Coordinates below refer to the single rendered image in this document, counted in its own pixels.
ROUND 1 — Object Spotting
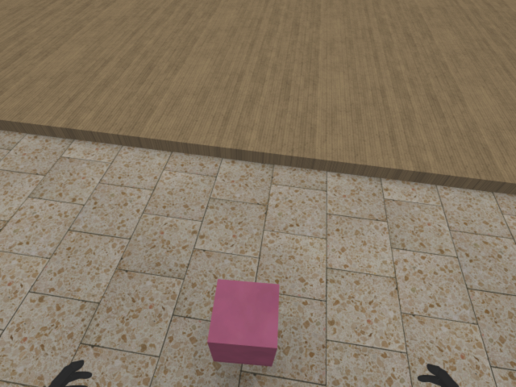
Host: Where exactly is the carton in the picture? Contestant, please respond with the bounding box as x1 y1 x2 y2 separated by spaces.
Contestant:
207 279 279 367

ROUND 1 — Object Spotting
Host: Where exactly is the robot right hand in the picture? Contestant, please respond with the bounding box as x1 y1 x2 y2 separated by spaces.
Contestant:
418 364 459 387

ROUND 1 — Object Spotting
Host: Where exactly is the robot left hand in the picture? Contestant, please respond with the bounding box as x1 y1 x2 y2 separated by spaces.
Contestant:
48 360 92 387

